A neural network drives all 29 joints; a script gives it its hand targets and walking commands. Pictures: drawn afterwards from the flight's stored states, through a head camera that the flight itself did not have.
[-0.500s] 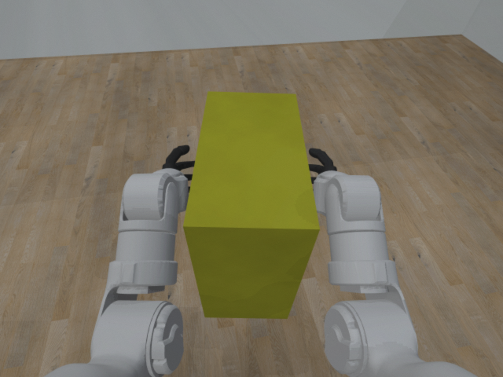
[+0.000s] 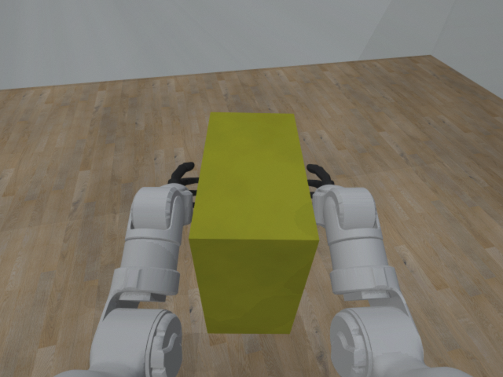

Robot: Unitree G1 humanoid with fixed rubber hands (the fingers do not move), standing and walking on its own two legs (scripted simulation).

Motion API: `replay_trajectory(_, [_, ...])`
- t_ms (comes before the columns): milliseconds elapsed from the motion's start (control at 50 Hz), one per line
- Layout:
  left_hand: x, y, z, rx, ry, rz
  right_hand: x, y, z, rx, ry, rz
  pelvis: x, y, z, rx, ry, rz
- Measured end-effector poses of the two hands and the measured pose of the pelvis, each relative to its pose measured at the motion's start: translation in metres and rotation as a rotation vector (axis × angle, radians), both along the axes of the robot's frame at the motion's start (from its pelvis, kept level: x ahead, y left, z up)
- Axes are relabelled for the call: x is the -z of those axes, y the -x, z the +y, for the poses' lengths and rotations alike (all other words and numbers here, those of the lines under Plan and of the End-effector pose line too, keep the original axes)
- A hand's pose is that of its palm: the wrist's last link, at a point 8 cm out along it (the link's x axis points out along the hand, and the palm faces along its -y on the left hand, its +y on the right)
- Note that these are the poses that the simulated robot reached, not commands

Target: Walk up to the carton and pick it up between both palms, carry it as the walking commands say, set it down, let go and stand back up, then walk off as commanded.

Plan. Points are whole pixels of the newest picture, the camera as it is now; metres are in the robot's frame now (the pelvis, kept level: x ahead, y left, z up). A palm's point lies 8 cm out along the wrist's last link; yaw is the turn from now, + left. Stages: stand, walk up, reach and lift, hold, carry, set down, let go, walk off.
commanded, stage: carry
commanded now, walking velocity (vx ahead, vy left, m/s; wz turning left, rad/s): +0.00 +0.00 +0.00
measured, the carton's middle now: (250, 224) +0.36 +0.00 +0.05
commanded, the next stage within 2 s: none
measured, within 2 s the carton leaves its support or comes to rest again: neither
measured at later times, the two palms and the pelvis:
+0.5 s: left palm (182, 206) +0.34 +0.11 +0.12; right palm (330, 207) +0.34 -0.12 +0.11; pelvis -0.01 -0.01 +0.00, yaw +0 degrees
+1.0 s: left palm (182, 208) +0.34 +0.11 +0.11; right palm (331, 210) +0.34 -0.13 +0.11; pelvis -0.01 -0.01 +0.00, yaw +0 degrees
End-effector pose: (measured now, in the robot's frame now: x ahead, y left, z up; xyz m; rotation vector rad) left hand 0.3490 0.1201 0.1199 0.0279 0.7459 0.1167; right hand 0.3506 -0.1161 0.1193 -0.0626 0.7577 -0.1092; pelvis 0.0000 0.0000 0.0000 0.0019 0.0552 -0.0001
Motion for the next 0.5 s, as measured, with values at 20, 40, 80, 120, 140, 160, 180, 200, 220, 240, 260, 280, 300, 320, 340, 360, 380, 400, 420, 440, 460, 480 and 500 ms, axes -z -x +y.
replay_trajectory(20, [0.0,0.0006,-0.0004,0.0,-0.001,0.0,0.0001,0.0005,-0.0004,-0.001,0.001,0.0,0.0,0.0005,-0.0006,0.0,0.0,0.0])
replay_trajectory(40, [0.0001,0.0012,-0.0008,0.001,-0.002,0.0,0.0002,0.0011,-0.0008,-0.002,0.002,0.0,-0.0001,0.001,-0.0012,0.0,0.0,0.0])
replay_trajectory(80, [0.0003,0.0022,-0.0016,0.002,-0.003,0.001,0.0004,0.002,-0.0016,-0.004,0.003,0.001,-0.0001,0.0021,-0.0023,0.0,0.0,0.001])
replay_trajectory(120, [0.0005,0.0031,-0.0024,0.002,-0.004,0.002,0.0007,0.0029,-0.0024,-0.006,0.004,0.001,-0.0001,0.003,-0.0033,0.0,0.0,0.001])
replay_trajectory(140, [0.0007,0.0035,-0.0028,0.003,-0.004,0.002,0.0008,0.0033,-0.0027,-0.006,0.005,0.002,-0.0001,0.0035,-0.0038,0.0,0.0,0.001])
replay_trajectory(160, [0.0008,0.0039,-0.0032,0.003,-0.004,0.002,0.0009,0.0037,-0.0031,-0.006,0.005,0.002,-0.0001,0.0039,-0.0042,0.0,0.0,0.001])
replay_trajectory(180, [0.001,0.0042,-0.0036,0.003,-0.004,0.002,0.0011,0.004,-0.0035,-0.006,0.005,0.002,-0.0001,0.0044,-0.0046,0.0,0.0,0.001])
replay_trajectory(200, [0.0011,0.0045,-0.004,0.003,-0.004,0.003,0.0012,0.0043,-0.0039,-0.006,0.005,0.003,-0.0001,0.0048,-0.005,0.0,0.0,0.002])
replay_trajectory(220, [0.0013,0.0048,-0.0044,0.004,-0.004,0.003,0.0014,0.0047,-0.0044,-0.006,0.005,0.003,-0.0001,0.0052,-0.0054,0.0,0.0,0.002])
replay_trajectory(240, [0.0015,0.0051,-0.0048,0.004,-0.004,0.003,0.0015,0.0049,-0.0048,-0.006,0.005,0.003,-0.0001,0.0055,-0.0058,0.0,0.0,0.002])
replay_trajectory(260, [0.0017,0.0053,-0.0052,0.004,-0.004,0.004,0.0017,0.0052,-0.0052,-0.005,0.005,0.003,-0.0001,0.0059,-0.0061,0.0,0.0,0.002])
replay_trajectory(280, [0.0019,0.0055,-0.0056,0.004,-0.004,0.004,0.0019,0.0055,-0.0056,-0.005,0.005,0.003,-0.0001,0.0062,-0.0064,0.0,0.0,0.002])
replay_trajectory(300, [0.0021,0.0056,-0.0059,0.004,-0.004,0.004,0.002,0.0057,-0.0059,-0.004,0.005,0.004,-0.0001,0.0065,-0.0067,0.0,0.0,0.002])
replay_trajectory(320, [0.0023,0.0058,-0.0063,0.004,-0.003,0.004,0.0022,0.0059,-0.0063,-0.003,0.004,0.004,-0.0001,0.0067,-0.007,0.0,0.0,0.002])
replay_trajectory(340, [0.0026,0.0059,-0.0067,0.004,-0.003,0.004,0.0024,0.0061,-0.0066,-0.003,0.004,0.004,-0.0001,0.007,-0.0072,0.0,0.001,0.002])
replay_trajectory(360, [0.0028,0.006,-0.007,0.004,-0.003,0.004,0.0026,0.0062,-0.007,-0.002,0.004,0.004,0.0,0.0072,-0.0075,0.0,0.001,0.002])
replay_trajectory(380, [0.003,0.0061,-0.0073,0.004,-0.002,0.004,0.0029,0.0064,-0.0073,-0.001,0.004,0.004,0.0,0.0074,-0.0077,0.0,0.001,0.002])
replay_trajectory(400, [0.0033,0.0062,-0.0076,0.004,-0.002,0.004,0.0031,0.0065,-0.0076,-0.001,0.003,0.004,0.0,0.0076,-0.0079,0.0,0.001,0.002])
replay_trajectory(420, [0.0036,0.0062,-0.0078,0.004,-0.002,0.004,0.0033,0.0066,-0.0078,0.0,0.003,0.004,0.0,0.0078,-0.0081,0.0,0.001,0.002])
replay_trajectory(440, [0.0038,0.0063,-0.0081,0.004,-0.001,0.004,0.0036,0.0067,-0.0081,0.0,0.003,0.003,0.0,0.008,-0.0082,0.0,0.001,0.002])
replay_trajectory(460, [0.0041,0.0063,-0.0083,0.004,-0.001,0.004,0.0039,0.0068,-0.0083,0.001,0.002,0.003,0.0,0.0081,-0.0084,0.0,0.001,0.002])
replay_trajectory(480, [0.0044,0.0063,-0.0084,0.003,-0.001,0.003,0.0041,0.0068,-0.0084,0.002,0.002,0.003,0.0,0.0083,-0.0085,0.0,0.001,0.003])
replay_trajectory(500, [0.0047,0.0063,-0.0086,0.003,0.0,0.003,0.0044,0.0069,-0.0086,0.002,0.002,0.003,0.0,0.0084,-0.0087,0.0,0.001,0.003])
